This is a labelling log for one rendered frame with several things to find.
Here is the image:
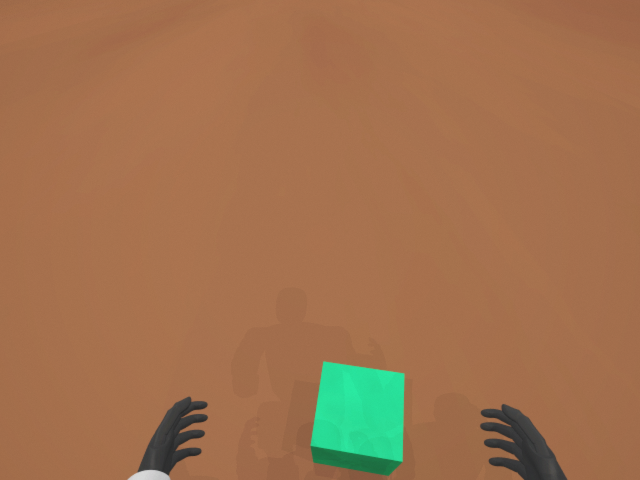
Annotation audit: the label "left robot hand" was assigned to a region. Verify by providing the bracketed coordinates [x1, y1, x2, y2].
[137, 397, 208, 476]

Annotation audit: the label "right robot hand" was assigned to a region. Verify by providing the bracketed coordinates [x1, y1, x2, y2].
[480, 404, 567, 480]

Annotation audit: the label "carton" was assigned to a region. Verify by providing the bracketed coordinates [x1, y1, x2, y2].
[311, 361, 404, 476]

